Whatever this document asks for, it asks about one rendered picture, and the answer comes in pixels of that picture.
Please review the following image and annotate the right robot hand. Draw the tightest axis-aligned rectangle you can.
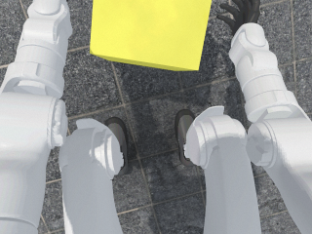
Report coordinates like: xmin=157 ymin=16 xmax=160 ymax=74
xmin=216 ymin=0 xmax=260 ymax=37

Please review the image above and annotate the robot right forearm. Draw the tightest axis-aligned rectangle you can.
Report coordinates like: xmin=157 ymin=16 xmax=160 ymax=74
xmin=228 ymin=22 xmax=312 ymax=123

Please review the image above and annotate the right robot foot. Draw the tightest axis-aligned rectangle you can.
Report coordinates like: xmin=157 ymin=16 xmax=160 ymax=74
xmin=175 ymin=109 xmax=195 ymax=167

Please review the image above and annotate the carton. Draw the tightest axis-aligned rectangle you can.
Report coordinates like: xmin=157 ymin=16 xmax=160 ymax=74
xmin=90 ymin=0 xmax=212 ymax=71

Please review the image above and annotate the left robot upper arm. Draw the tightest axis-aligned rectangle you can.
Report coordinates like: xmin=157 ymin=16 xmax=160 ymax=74
xmin=0 ymin=91 xmax=68 ymax=234

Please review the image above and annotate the robot left shin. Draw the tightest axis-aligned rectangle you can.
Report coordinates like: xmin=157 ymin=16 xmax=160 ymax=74
xmin=58 ymin=118 xmax=124 ymax=173

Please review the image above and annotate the robot left forearm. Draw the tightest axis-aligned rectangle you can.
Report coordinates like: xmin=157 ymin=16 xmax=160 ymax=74
xmin=0 ymin=0 xmax=73 ymax=99

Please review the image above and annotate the right robot upper arm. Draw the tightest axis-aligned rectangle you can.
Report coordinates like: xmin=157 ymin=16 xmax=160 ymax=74
xmin=246 ymin=117 xmax=312 ymax=234

